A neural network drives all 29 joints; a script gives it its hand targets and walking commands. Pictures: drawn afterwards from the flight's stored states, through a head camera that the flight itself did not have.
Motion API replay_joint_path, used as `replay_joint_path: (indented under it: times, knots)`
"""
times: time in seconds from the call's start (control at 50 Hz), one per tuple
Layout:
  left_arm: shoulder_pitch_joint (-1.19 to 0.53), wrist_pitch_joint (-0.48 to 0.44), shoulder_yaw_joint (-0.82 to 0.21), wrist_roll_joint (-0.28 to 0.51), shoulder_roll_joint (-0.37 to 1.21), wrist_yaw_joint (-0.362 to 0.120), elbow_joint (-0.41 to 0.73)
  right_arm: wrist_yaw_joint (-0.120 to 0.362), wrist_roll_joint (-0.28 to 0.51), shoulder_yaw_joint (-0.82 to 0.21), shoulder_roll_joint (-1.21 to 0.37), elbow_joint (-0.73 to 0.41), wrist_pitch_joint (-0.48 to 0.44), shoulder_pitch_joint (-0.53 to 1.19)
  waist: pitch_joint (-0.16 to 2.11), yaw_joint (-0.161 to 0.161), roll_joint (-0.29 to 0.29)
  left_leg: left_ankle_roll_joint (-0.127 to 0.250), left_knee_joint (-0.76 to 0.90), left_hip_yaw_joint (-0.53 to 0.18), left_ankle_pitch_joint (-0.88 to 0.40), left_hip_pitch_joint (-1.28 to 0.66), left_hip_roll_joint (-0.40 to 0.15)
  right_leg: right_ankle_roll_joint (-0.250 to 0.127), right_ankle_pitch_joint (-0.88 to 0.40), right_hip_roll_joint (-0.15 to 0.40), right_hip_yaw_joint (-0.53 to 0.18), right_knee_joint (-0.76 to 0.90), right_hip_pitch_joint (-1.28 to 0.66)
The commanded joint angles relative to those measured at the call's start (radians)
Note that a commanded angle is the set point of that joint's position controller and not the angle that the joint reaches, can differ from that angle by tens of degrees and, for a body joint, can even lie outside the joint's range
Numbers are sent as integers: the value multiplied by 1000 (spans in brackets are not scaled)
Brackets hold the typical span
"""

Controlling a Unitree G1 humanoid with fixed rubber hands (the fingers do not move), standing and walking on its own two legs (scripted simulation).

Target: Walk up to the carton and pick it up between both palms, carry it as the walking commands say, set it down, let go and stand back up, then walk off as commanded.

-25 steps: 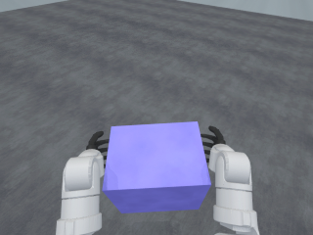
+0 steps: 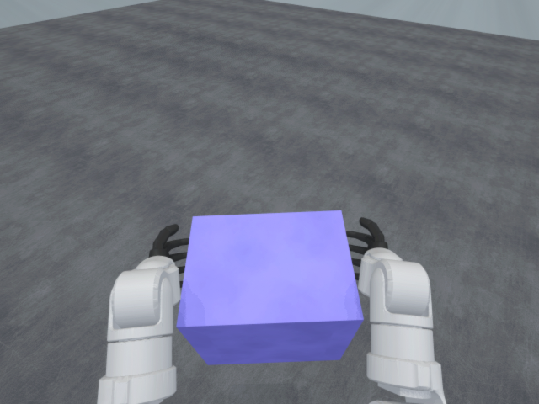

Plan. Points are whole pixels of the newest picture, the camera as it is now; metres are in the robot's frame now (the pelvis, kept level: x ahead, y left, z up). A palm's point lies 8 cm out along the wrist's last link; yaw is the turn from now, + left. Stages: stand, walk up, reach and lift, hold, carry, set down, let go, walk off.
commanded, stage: carry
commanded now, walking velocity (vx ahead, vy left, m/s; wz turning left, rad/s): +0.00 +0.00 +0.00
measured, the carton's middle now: (270, 292) +0.29 -0.01 +0.02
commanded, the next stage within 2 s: none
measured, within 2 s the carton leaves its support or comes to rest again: neither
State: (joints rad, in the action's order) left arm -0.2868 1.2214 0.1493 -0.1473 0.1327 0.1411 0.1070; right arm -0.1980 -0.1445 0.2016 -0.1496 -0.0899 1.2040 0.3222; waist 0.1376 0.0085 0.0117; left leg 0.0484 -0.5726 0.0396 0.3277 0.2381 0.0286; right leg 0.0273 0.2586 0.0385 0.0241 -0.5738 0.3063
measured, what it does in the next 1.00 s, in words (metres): stands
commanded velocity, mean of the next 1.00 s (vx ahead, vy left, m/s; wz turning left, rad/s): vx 0.00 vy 0.00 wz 0.00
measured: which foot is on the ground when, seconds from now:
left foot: down 0.00-1.00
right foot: down 0.00-1.00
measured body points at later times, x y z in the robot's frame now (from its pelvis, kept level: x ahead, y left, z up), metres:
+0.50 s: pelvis +0.00 +0.00 +0.00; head -0.04 -0.01 +0.45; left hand +0.29 +0.15 +0.09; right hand +0.29 -0.17 +0.08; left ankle -0.01 +0.09 -0.73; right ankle +0.03 -0.13 -0.73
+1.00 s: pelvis +0.00 +0.00 +0.00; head -0.03 -0.02 +0.45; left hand +0.29 +0.14 +0.08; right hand +0.29 -0.17 +0.07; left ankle -0.01 +0.09 -0.73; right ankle +0.03 -0.13 -0.73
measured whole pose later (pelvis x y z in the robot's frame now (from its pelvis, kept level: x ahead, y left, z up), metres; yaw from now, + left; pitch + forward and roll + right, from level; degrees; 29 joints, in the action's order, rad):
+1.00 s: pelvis +0.00 +0.00 +0.00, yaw +0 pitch -1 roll +0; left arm -0.29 1.19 0.15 -0.15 0.16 0.17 0.11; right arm -0.24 -0.14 0.20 -0.15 -0.08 1.20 0.32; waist 0.07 0.01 0.03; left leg 0.05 -0.57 0.04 0.33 0.24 0.03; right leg 0.03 0.26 0.04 0.02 -0.58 0.31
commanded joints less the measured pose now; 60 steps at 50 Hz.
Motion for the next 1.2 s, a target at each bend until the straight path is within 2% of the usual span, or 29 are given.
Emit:
replay_joint_path:
  times: [0.0, 0.02, 0.04, 0.08, 0.12, 0.18, 0.2, 0.26, 0.3, 0.32, 0.38, 0.4, 0.44, 0.5, 0.52, 0.6, 0.64, 0.74, 0.78, 0.82, 0.88, 0.94, 0.98, 1.02, 1.04, 1.08, 1.1, 1.16, 1.18]
  knots:
    - [-559, -44, -634, 429, 966, -329, 36, 422, 447, -673, -968, 56, -2, 485, 167, -14, -6, 13, 108, -141, -327, 14, -141, -61, -155, 67, -17, 24, -28]
    - [-521, -35, -631, 429, 972, -333, 2, 423, 455, -674, -971, 36, -1, 507, 133, -16, 7, 10, 107, -146, -389, 42, -149, -51, -143, 72, -16, 27, -24]
    - [-542, -37, -638, 425, 998, -325, -3, 425, 450, -663, -961, 57, 1, 508, 129, -13, 90, 24, 140, -163, -425, 8, -158, -50, -109, 50, -9, 2, 11]
    - [-553, -39, -654, 436, 982, -328, 24, 427, 452, -672, -948, 24, -5, 522, 140, -15, 62, 24, 129, -153, -376, 25, -164, -41, -81, 52, -5, 35, -22]
    - [-543, -42, -644, 441, 1003, -336, 6, 423, 468, -704, -958, -46, -15, 580, 143, -14, -40, 22, 131, -155, -242, 31, -160, -52, -67, 61, -23, 61, -27]
    - [-531, -32, -638, 434, 1012, -327, 1, 420, 470, -700, -966, -18, -2, 561, 125, -13, 37, 13, 123, -138, -337, 53, -144, -51, -175, 68, -16, 26, -48]
    - [-533, -30, -628, 437, 993, -329, -22, 420, 456, -687, -968, 31, 3, 513, 89, -12, -44, 14, 111, -144, -316, 82, -141, -50, -175, 78, -24, 40, -52]
    - [-501, -30, -610, 424, 980, -336, -29, 418, 466, -695, -970, -10, 7, 570, 113, -13, -57, 7, 98, -136, -234, 47, -141, -58, -124, 92, -39, 58, -19]
    - [-528, -34, -625, 426, 993, -331, 2, 419, 474, -707, -989, -4, 1, 560, 149, -14, 32, 16, 111, -146, -291, 40, -141, -60, -153, 82, -31, 37, -29]
    - [-557, -40, -636, 440, 1007, -327, 27, 420, 469, -698, -976, -28, -4, 565, 106, -14, -42, 17, 115, -161, -272, 76, -145, -59, -134, 75, -30, 47, -33]
    - [-536, -31, -633, 442, 1016, -335, -18, 415, 471, -700, -963, -34, -2, 581, 133, -8, 1, 12, 95, -133, -274, 55, -134, -59, -201, 83, -45, 54, -54]
    - [-530, -40, -624, 447, 1006, -334, 24, 414, 469, -717, -974, -36, -1, 560, 144, -11, -80, 14, 94, -135, -215, 33, -124, -69, -176, 88, -43, 53, -42]
    - [-539, -46, -644, 440, 1000, -331, 34, 417, 474, -711, -963, -35, -8, 568, 136, -14, 34, 12, 142, -144, -273, 40, -136, -59, -104, 75, -21, 37, -37]
    - [-526, -43, -645, 437, 1006, -329, 31, 415, 480, -721, -973, -71, -6, 590, 129, -10, -29, 11, 107, -143, -283, 19, -139, -61, -138, 84, -44, 54, -1]
    - [-531, -39, -639, 435, 1007, -326, 32, 421, 484, -701, -986, -26, -2, 571, 119, -15, 39, 23, 161, -175, -270, 15, -161, -61, -76, 67, -31, 42, -1]
    - [-569, -39, -654, 452, 1011, -323, 63, 419, 487, -709, -989, -30, 1, 573, 157, -12, 17, 13, 131, -147, -297, 10, -151, -59, -129, 72, -31, 42, -43]
    - [-503, -40, -635, 441, 1008, -325, 11, 412, 480, -706, -978, -48, -7, 561, 180, -11, -63, 15, 81, -130, -417, -6, -151, -56, -225, 70, -13, 23, -56]
    - [-554, -37, -636, 439, 1021, -318, 36, 420, 504, -713, -994, -54, -5, 606, 141, -15, 16, 19, 125, -158, -398, 17, -164, -55, -121, 63, -5, 9, -56]
    - [-522, -35, -644, 446, 1030, -326, 14, 417, 483, -708, -969, -69, -5, 579, 133, -12, -33, 15, 120, -160, -361, 27, -153, -52, -144, 64, -16, 24, -61]
    - [-520, -42, -648, 435, 1022, -321, 39, 419, 490, -708, -974, -73, -10, 594, 157, -15, 14, 19, 142, -152, -328, 11, -156, -52, -125, 64, -19, 18, -50]
    - [-505, -44, -636, 430, 1021, -321, 0, 415, 484, -696, -969, -49, -10, 579, 171, -12, -5, 13, 104, -158, -465, -38, -159, -61, -167, 73, -17, 5, -23]
    - [-542, -49, -642, 447, 1022, -325, 48, 421, 481, -712, -977, -53, -9, 566, 139, -15, -55, 17, 118, -152, -282, 22, -146, -59, -130, 80, -31, 43, -54]
    - [-529, -45, -645, 449, 1038, -327, 34, 419, 495, -717, -976, -101, -13, 621, 142, -10, -66, 22, 123, -157, -320, 31, -156, -54, -151, 69, -25, 35, -69]
    - [-526, -50, -646, 434, 1017, -324, 46, 422, 485, -708, -967, -79, -14, 603, 127, -12, -38, 14, 130, -148, -375, -6, -161, -52, -120, 66, -22, 21, -18]
    - [-533, -49, -649, 427, 1026, -320, 24, 421, 477, -694, -968, -39, -16, 574, 130, -11, 45, 13, 148, -147, -398, -14, -162, -41, -112, 52, -6, 20, -16]
    - [-532, -51, -645, 432, 1026, -323, 21, 421, 484, -689, -958, -76, -27, 610, 167, -10, 15, 6, 116, -148, -450, -24, -158, -52, -146, 59, -5, 11, -43]
    - [-515, -47, -636, 438, 1017, -325, 32, 419, 479, -700, -970, -64, -16, 572, 151, -12, -56, 13, 103, -144, -451, 0, -166, -42, -170, 65, 0, 18, -65]
    - [-558, -47, -641, 441, 1015, -319, 46, 420, 478, -689, -981, -24, -8, 565, 98, -13, -10, 12, 130, -153, -296, 24, -142, -67, -131, 79, -31, 31, -28]
    - [-535, -44, -640, 449, 1024, -328, 46, 419, 474, -699, -974, -41, -11, 561, 154, -11, -65, 15, 131, -161, -290, 33, -160, -62, -139, 83, -22, 26, -78]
